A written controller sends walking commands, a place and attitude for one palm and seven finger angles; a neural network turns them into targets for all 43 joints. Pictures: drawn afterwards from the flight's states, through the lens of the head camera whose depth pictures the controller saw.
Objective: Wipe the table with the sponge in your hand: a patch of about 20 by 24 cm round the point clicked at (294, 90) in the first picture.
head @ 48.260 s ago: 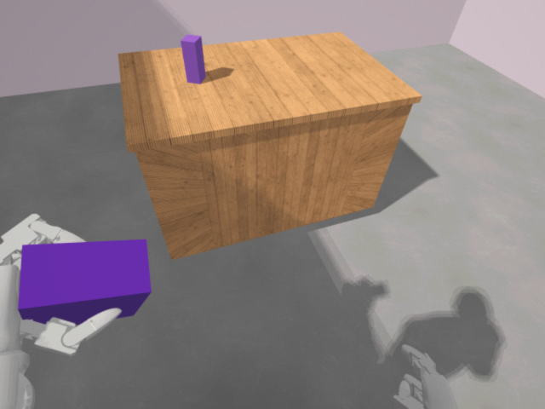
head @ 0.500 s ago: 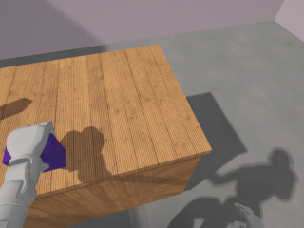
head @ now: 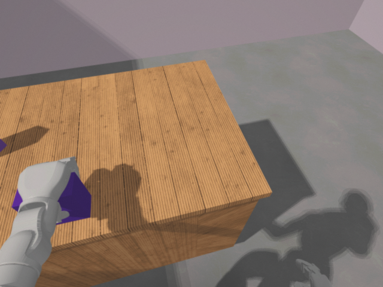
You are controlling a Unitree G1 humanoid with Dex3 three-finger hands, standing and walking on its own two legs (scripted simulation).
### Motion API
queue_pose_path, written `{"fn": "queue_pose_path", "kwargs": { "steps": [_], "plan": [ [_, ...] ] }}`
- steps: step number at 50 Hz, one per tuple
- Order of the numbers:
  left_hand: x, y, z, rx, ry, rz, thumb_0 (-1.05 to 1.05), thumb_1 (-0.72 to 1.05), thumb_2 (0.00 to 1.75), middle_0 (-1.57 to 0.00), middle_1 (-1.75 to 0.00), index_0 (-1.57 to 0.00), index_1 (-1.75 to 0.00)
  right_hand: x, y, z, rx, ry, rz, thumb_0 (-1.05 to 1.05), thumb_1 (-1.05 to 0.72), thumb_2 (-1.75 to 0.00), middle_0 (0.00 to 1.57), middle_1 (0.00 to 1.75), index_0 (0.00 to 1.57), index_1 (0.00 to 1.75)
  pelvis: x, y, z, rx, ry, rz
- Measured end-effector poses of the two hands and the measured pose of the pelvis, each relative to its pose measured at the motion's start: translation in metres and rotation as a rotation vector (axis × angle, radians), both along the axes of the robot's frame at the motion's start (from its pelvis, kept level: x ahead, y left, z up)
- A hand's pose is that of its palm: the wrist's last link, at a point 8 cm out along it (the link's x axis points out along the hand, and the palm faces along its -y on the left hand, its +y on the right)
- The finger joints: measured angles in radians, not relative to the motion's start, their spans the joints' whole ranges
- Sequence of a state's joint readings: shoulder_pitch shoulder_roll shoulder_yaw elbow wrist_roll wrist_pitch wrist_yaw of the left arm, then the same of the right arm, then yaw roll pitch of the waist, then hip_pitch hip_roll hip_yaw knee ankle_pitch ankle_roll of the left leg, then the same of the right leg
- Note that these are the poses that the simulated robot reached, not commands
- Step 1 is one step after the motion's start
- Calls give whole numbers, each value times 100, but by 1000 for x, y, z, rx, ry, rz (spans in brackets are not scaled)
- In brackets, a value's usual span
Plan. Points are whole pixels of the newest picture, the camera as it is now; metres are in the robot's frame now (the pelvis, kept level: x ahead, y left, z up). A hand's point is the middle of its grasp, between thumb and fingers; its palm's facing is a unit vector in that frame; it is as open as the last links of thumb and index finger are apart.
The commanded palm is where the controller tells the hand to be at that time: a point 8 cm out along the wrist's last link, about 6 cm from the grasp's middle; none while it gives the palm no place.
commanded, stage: lift the sponge slowly off the table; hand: left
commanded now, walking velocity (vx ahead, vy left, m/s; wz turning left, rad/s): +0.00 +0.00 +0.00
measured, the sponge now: (60, 204) +0.27 +0.34 -0.04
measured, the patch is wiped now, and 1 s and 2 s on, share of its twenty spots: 1.00 1.00 1.00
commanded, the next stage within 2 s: bring the sponge back beside the body in 1.52 s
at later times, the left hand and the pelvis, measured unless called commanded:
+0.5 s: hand (57, 188) +0.28 +0.32 +0.04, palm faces -0.07 -0.04 -1.00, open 9.9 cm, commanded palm +0.26 +0.31 +0.10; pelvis +0.00 -0.01 +0.01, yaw +1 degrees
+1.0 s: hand (40, 189) +0.26 +0.32 +0.07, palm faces -0.03 -0.04 -1.00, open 9.9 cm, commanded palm +0.25 +0.32 +0.13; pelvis +0.00 -0.02 +0.02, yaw +1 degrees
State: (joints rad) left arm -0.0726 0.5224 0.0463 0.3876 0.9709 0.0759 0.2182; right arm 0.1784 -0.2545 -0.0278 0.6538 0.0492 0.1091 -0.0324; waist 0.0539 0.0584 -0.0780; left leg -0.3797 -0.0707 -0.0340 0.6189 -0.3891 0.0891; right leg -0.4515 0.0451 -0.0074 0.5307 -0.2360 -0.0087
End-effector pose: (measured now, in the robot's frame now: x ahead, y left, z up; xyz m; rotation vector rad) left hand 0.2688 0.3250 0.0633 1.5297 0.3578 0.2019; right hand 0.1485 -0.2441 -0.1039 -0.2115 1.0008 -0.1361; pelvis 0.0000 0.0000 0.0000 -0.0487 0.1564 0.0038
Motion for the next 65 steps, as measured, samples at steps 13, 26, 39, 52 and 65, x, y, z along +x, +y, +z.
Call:
{"fn": "queue_pose_path", "kwargs": {
  "steps": [13, 26, 39, 52, 65],
  "plan": [
    [-13, -18, 8, -31, -11, -27, 0, -49, 108, -75, -136, -75, -139, 36, 16, 9, 33, -66, 62, 1, -91, -90, 20, 30, 20, 30, 7, -1, 5, 3, -40, 12],
    [-4, -14, 32, 0, -19, 14, 0, -50, 108, -76, -134, -76, -138, 49, 14, 15, 29, -82, 98, 1, -91, -90, 20, 30, 20, 30, 5, -12, 10, 13, -69, 15],
    [-14, -21, 46, -15, -17, -23, 0, -50, 108, -75, -134, -76, -138, 36, -6, 17, 13, -66, 62, 1, -91, -90, 20, 30, 20, 30, 5, -16, 14, 17, -89, 0],
    [-28, -8, 68, -1, -48, 35, 0, -50, 108, -76, -134, -76, -138, 39, 3, 22, 21, -99, 87, 1, -91, -90, 20, 30, 20, 30, -6, -16, 16, 23, -126, 15],
    [-7, -21, 85, 1, -61, -66, 0, -50, 107, -75, -134, -76, -138, 36, 15, 23, 45, -101, 102, 1, -91, -90, 20, 30, 20, 30, -8, -13, 18, 23, -132, 10]
  ]
}}
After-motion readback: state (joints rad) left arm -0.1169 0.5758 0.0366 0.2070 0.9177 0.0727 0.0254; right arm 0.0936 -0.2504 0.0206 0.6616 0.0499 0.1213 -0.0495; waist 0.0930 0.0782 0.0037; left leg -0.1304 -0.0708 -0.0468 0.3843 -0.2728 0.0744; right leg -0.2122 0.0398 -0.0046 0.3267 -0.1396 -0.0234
